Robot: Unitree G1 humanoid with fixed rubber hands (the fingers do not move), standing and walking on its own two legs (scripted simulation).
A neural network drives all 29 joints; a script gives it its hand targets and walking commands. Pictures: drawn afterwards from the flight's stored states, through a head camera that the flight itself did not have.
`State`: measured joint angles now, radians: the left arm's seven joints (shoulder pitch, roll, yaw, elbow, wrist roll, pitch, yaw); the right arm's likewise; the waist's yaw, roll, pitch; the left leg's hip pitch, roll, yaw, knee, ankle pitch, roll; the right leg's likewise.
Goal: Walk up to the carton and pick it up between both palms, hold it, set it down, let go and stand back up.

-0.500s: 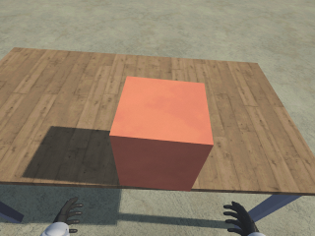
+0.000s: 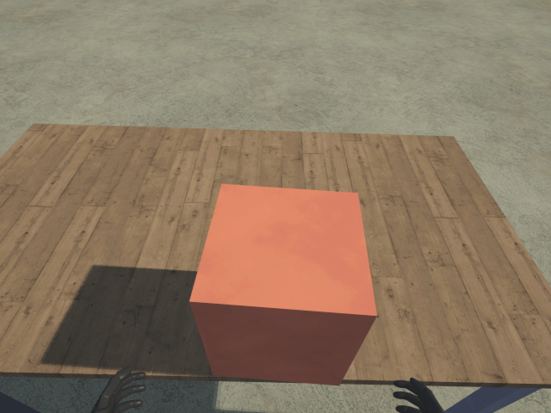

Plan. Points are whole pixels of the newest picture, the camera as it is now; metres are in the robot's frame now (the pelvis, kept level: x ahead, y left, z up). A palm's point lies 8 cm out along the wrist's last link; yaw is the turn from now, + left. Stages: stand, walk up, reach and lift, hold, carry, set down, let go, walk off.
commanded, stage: reach and lift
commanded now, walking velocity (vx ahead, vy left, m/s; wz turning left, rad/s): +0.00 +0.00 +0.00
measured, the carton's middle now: (282, 288) +0.33 -0.01 +0.00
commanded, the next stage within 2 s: none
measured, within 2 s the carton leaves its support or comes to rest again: neither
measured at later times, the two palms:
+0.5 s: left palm out of the picture +0.13 +0.23 -0.04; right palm out of the picture +0.14 -0.21 -0.04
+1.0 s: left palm (106, 406) +0.16 +0.22 +0.00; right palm (435, 405) +0.16 -0.20 +0.00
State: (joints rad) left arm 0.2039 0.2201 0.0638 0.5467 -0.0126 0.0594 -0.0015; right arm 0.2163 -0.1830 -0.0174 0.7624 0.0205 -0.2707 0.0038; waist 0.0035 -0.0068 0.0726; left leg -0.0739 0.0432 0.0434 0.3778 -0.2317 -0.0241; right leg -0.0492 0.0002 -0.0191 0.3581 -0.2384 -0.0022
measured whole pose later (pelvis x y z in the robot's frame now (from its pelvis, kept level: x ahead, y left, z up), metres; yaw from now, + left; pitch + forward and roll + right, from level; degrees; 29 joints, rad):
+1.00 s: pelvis -0.02 +0.01 +0.00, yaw -1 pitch -6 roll +0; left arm 0.27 0.25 -0.11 0.30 -0.20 -0.19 0.08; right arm 0.30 -0.11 -0.03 0.29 0.14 -0.19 -0.02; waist 0.04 -0.02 0.02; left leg -0.06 0.02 0.06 0.37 -0.20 -0.01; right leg -0.06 -0.01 0.02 0.39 -0.22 0.01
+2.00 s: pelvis -0.02 +0.00 +0.00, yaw -1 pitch -3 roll +0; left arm -0.15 0.26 0.15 -0.08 -0.22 0.53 -0.01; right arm -0.10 -0.26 -0.02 -0.06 0.32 0.33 -0.15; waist -0.02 0.00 0.03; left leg -0.09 0.04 0.04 0.30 -0.16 -0.02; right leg -0.08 0.01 0.03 0.30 -0.18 0.00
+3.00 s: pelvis -0.02 +0.01 +0.00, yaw +0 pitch +2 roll -1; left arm -0.52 0.23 0.11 0.54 -0.13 0.27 0.03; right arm -0.53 -0.20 -0.02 0.65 0.27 0.11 -0.11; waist -0.04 -0.01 0.00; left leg -0.23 0.04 0.01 0.39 -0.19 -0.01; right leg -0.18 0.01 0.01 0.33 -0.17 0.01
